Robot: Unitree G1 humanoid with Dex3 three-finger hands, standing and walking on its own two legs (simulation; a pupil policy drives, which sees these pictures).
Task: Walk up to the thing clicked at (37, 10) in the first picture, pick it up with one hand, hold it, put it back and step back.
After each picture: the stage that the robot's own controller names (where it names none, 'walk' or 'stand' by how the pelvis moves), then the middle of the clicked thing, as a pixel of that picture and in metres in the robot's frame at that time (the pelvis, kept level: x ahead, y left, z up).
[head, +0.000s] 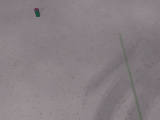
stand; (37, 12) +2.11 +0.61 -0.72
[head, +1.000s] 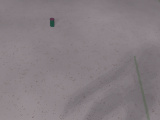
walk; (52, 22) +2.02 +0.29 -0.69
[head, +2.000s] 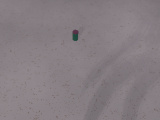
walk; (75, 35) +1.40 +0.04 -0.70
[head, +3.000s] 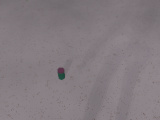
walk; (61, 73) +0.93 +0.15 -0.72
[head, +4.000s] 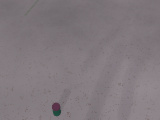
walk; (56, 109) +0.59 +0.18 -0.72
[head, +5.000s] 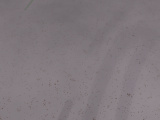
stand; out of the picture +0.38 +0.18 -0.70
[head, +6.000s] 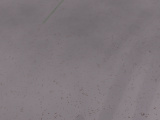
stand; out of the picture +0.34 +0.16 -0.72
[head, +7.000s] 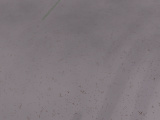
stand; out of the picture +0.34 +0.17 -0.72
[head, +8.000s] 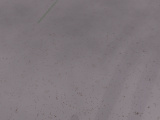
stand; out of the picture +0.34 +0.18 -0.72
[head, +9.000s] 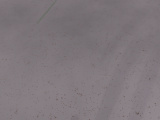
stand; out of the picture +0.33 +0.19 -0.73
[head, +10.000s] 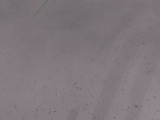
go down; out of the picture +0.33 +0.19 -0.72
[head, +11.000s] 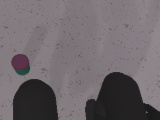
go down; (21, 65) +0.43 +0.20 -0.30
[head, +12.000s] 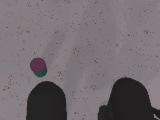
close in; (39, 68) +0.42 +0.18 -0.31
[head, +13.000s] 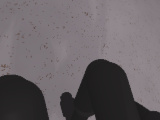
close in; out of the picture +0.42 +0.22 -0.22
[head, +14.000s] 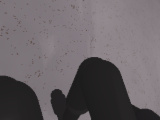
close; out of the picture +0.41 +0.23 -0.22
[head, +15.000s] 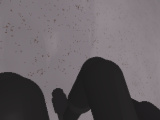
lift; out of the picture +0.37 +0.21 -0.23
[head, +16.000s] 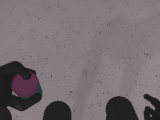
lift; (29, 89) +0.31 +0.18 -0.01
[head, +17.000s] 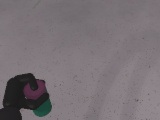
hold; (38, 98) +0.31 +0.16 -0.01
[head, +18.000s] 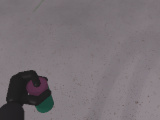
hold; (41, 95) +0.32 +0.16 -0.01
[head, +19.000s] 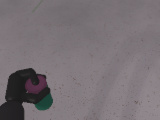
crouch; (40, 93) +0.33 +0.16 +0.00
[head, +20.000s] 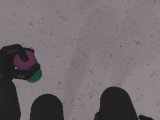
crouch; (29, 67) +0.40 +0.17 -0.11
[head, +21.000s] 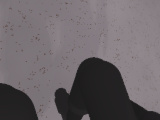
lower; out of the picture +0.42 +0.22 -0.23
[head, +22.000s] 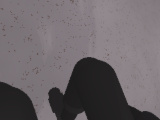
lower; out of the picture +0.43 +0.24 -0.23
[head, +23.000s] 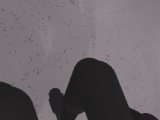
lower; out of the picture +0.42 +0.24 -0.23
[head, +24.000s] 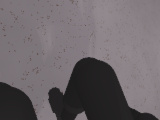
lower; out of the picture +0.42 +0.24 -0.23
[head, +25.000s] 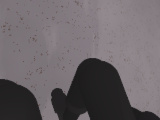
loosen; out of the picture +0.41 +0.23 -0.24
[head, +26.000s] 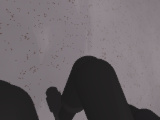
withdraw; out of the picture +0.40 +0.23 -0.23
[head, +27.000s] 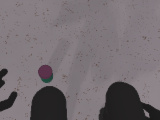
walk; (46, 74) +0.42 +0.16 -0.35
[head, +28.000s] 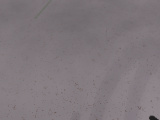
stand; out of the picture +0.34 +0.15 -0.66
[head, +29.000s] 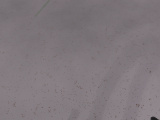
stand; out of the picture +0.35 +0.16 -0.66
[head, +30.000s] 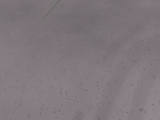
stand; out of the picture +0.35 +0.14 -0.70
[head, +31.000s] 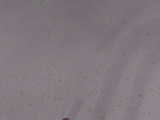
walk; out of the picture +0.38 +0.14 -0.71
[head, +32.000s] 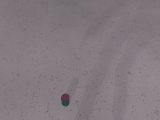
walk; (65, 100) +0.52 +0.09 -0.71
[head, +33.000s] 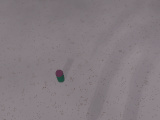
walk; (60, 76) +0.77 +0.24 -0.69
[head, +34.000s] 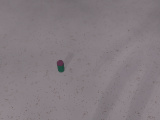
stand; (60, 66) +0.97 +0.19 -0.71
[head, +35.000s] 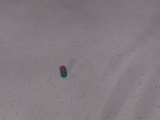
stand; (63, 71) +0.97 +0.20 -0.72
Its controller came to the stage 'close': yes
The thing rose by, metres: 0.70
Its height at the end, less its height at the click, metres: +0.00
